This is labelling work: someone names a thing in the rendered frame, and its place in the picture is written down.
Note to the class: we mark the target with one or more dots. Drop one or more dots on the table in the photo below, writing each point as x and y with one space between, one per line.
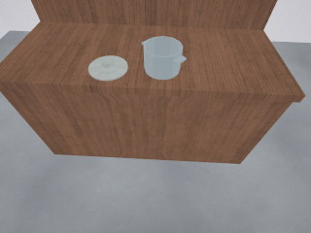
230 90

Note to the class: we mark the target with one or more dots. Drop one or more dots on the knob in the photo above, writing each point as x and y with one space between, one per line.
107 61

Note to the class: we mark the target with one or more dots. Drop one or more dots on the lid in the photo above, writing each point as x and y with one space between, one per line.
100 73

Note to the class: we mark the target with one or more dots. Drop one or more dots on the pot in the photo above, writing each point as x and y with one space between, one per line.
163 57

